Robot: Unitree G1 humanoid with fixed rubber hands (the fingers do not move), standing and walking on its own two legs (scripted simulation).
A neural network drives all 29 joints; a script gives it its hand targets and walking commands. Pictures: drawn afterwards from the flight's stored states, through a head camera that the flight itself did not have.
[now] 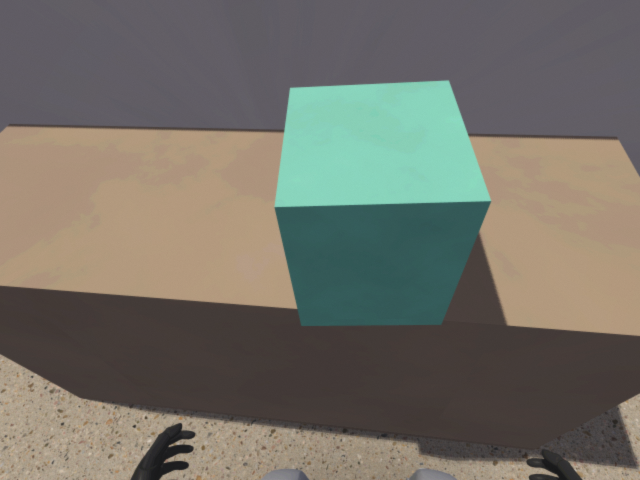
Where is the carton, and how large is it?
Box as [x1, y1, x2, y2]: [274, 80, 490, 325]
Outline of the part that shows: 448,80 290,88 274,207 301,325 441,323 490,202 486,187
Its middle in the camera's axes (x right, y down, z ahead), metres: +0.07 -0.04 +0.52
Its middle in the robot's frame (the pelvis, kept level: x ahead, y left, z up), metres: +0.43 -0.03 +0.09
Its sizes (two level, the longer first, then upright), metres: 0.210 0.200 0.250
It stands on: a pedestal, 0.71 m high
